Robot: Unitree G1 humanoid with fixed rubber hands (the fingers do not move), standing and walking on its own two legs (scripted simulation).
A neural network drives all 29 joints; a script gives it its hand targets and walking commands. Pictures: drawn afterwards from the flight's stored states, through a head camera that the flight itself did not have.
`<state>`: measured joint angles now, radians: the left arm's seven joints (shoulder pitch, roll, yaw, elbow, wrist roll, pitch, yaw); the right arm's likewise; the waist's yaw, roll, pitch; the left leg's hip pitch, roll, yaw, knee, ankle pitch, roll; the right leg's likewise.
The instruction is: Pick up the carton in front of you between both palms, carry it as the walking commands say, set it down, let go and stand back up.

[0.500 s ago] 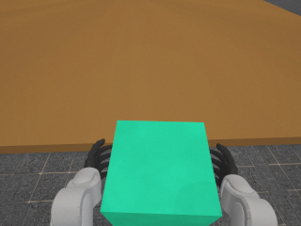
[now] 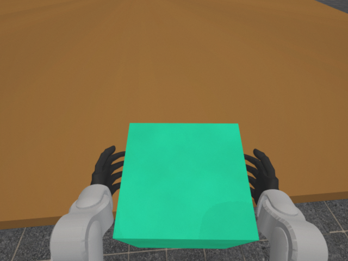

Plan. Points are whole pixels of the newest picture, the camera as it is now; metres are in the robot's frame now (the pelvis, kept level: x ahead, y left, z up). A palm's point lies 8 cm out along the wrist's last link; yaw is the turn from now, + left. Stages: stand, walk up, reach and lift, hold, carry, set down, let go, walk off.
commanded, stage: carry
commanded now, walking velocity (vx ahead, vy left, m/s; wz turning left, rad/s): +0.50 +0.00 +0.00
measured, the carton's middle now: (182, 192) +0.27 +0.00 +0.06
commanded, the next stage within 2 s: none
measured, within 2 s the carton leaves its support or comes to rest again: neither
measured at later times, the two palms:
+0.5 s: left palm (139, 71) +0.66 +0.14 +0.14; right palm (231, 72) +0.65 -0.16 +0.15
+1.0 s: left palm (147, 53) +0.78 +0.13 +0.15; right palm (229, 53) +0.78 -0.17 +0.16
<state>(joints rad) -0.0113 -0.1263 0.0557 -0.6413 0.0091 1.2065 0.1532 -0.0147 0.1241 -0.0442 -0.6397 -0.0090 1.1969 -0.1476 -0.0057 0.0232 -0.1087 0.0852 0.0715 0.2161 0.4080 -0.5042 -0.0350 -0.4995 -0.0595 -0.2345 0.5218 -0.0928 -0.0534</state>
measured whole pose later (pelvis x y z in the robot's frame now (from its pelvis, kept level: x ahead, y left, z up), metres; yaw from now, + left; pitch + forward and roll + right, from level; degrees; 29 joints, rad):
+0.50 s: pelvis +0.29 +0.00 +0.00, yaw -1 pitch +4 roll +0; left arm -0.67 -0.04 0.28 -0.12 -0.01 1.19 0.18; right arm -0.66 0.08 -0.27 -0.13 -0.01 1.17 -0.18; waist -0.03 -0.03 0.04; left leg -0.53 -0.01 0.17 0.60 -0.13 0.10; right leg -0.25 -0.04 -0.11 0.91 -0.54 0.00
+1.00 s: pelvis +0.44 -0.02 +0.02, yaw +0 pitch +5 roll +0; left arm -0.53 -0.11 0.27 -0.18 0.04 1.18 0.16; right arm -0.54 0.12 -0.27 -0.17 -0.04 1.17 -0.15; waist 0.00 -0.01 -0.04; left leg -0.32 0.02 0.13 0.57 -0.28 0.04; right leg -0.26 0.01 -0.10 0.55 -0.32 -0.04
